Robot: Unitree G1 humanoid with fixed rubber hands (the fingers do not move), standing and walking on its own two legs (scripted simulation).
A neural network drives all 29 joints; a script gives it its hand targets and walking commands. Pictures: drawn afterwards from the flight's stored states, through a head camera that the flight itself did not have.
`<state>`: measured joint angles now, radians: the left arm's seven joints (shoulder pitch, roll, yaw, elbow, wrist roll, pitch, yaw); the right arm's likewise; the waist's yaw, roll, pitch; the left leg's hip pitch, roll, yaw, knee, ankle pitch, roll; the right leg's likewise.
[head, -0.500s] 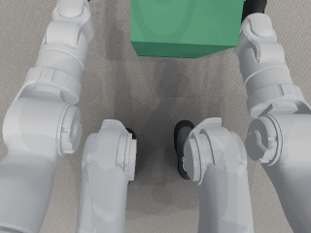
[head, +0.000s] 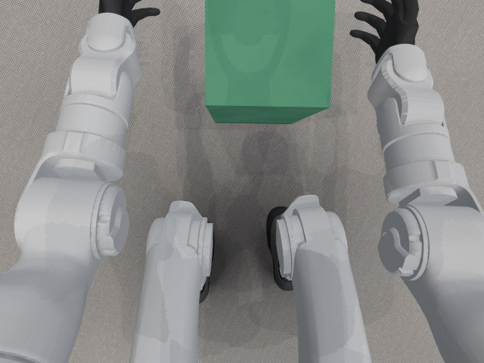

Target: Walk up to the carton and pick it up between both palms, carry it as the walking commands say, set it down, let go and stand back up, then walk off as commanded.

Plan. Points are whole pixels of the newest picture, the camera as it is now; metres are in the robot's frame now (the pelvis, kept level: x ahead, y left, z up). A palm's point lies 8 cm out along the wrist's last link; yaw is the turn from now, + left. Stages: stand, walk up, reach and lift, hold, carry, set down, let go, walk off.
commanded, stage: set down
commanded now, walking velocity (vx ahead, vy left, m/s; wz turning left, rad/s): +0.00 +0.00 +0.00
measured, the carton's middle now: (259, 54) +0.57 -0.05 -0.29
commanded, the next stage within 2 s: let go in 0.96 s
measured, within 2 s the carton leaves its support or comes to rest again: neither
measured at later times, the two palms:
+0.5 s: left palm out of the picture +0.56 +0.15 +0.03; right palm out of the picture +0.52 -0.21 +0.03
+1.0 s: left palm out of the picture +0.56 +0.16 +0.14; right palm out of the picture +0.52 -0.20 +0.14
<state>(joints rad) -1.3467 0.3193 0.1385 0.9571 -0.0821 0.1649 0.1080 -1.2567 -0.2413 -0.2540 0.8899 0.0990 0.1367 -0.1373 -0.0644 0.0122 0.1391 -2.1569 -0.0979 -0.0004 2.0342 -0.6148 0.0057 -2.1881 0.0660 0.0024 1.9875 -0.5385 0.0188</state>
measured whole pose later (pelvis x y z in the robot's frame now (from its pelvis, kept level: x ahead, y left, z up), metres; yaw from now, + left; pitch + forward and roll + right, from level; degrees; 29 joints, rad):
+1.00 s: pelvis +0.04 +0.00 +0.25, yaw +1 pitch +45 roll +0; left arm -1.13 0.21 0.33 0.94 0.14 0.12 0.00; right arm -1.02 -0.12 -0.43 0.82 -0.12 0.10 -0.03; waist -0.06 0.02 -0.05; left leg -1.45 -0.08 -0.06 0.99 -0.31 0.01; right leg -1.47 0.05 0.04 0.96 -0.26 0.01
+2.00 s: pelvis +0.12 +0.00 +0.35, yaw +0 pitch -3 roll -1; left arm 0.23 0.21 0.04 0.43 0.00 0.10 -0.08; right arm 0.23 -0.22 -0.04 0.42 0.00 0.11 0.08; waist 0.01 0.02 0.08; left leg -0.11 -0.05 -0.07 0.45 -0.29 0.03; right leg -0.14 0.05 0.06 0.43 -0.24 -0.01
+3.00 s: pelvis +0.13 -0.01 +0.35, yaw +1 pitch -1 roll +0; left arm 0.16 0.34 0.03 0.85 0.03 0.00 0.02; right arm 0.17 -0.35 -0.01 0.82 -0.03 0.00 -0.03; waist 0.00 0.02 0.01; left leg -0.11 -0.04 -0.09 0.43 -0.30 0.01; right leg -0.15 0.06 0.05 0.44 -0.27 -0.03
